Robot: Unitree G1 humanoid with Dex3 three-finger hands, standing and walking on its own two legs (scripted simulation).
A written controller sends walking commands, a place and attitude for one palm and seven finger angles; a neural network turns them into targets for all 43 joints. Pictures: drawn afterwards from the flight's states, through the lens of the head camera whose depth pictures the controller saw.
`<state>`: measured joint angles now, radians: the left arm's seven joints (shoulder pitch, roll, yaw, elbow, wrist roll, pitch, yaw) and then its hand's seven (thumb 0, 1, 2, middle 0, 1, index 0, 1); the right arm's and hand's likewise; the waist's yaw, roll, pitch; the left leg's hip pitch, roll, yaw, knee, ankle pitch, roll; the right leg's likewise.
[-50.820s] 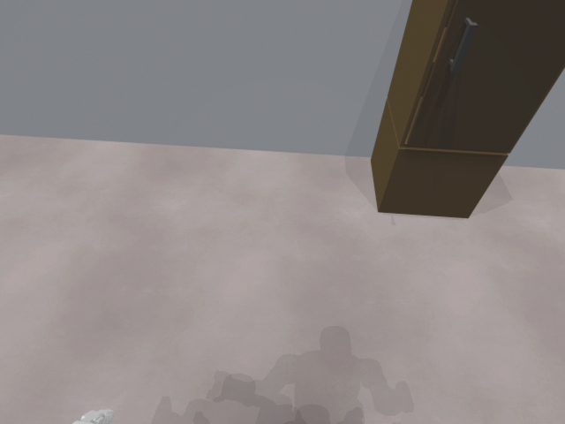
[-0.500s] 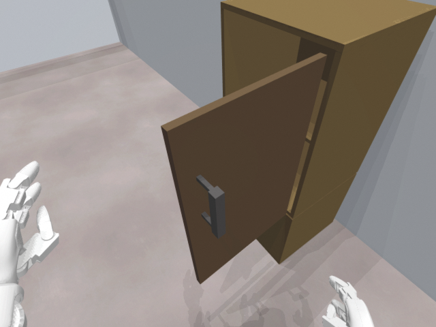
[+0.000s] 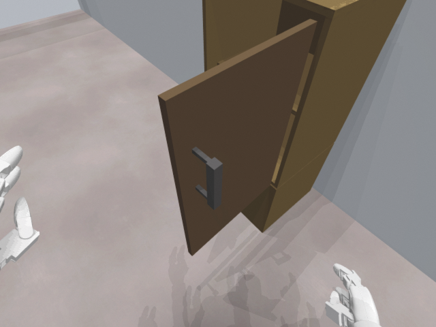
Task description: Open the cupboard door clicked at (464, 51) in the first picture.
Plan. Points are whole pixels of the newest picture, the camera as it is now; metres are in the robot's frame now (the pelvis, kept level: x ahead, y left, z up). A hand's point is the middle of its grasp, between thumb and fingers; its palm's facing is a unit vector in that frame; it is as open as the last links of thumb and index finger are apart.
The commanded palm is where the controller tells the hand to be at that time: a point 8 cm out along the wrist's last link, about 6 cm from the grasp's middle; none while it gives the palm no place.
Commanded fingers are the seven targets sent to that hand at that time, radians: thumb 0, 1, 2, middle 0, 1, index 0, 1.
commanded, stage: step back with the hand held close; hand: left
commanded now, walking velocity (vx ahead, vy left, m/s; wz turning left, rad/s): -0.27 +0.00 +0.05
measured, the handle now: (206, 179) +0.38 +0.05 +0.05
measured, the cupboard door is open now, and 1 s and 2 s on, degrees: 94 94 94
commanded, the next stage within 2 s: stop stepping back and stand still in 0.50 s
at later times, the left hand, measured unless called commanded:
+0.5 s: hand out of the picture +0.08 +0.29 +0.16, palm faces +0.52 -0.74 -0.43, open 7.4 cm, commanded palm +0.01 +0.32 +0.18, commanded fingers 0.00 0.90 0.90 -0.20 -0.30 -0.20 -0.30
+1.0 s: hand out of the picture +0.02 +0.25 +0.16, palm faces +0.40 -0.80 -0.44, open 7.4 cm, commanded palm -0.04 +0.28 +0.18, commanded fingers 0.00 0.90 0.90 -0.20 -0.30 -0.20 -0.30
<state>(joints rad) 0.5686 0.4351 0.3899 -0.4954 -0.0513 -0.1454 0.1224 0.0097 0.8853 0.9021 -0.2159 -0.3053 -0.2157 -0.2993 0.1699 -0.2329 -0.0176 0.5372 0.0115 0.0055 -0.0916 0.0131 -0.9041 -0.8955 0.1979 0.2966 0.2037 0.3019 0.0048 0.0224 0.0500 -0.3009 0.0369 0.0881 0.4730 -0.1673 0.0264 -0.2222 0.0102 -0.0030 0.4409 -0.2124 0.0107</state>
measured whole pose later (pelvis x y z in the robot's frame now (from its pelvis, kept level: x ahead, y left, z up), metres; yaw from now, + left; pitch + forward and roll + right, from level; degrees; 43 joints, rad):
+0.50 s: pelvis -0.11 +0.01 -0.02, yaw +5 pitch -1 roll -2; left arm 0.47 0.40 0.42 -0.53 -0.01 -0.22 0.17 0.01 0.88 0.90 -0.21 -0.31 -0.21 -0.30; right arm 0.19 -0.21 -0.01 0.62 -0.01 -0.09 -0.08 0.01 -0.90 -0.90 0.20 0.30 0.21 0.30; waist 0.02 0.00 0.08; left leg -0.44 0.00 0.02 0.64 -0.18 0.03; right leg -0.43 0.02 0.03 0.66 -0.25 0.03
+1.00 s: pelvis -0.19 -0.01 -0.01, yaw -2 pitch -1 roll +0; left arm 0.52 0.43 0.42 -0.43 -0.05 -0.18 0.15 0.01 0.88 0.90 -0.22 -0.31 -0.22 -0.30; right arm 0.25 -0.23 -0.01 0.65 0.01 -0.09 -0.08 0.01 -0.90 -0.90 0.20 0.30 0.21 0.30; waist -0.02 -0.02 -0.03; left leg -0.37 0.00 0.04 0.55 -0.15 0.02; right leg -0.10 0.02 0.00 0.56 -0.43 0.00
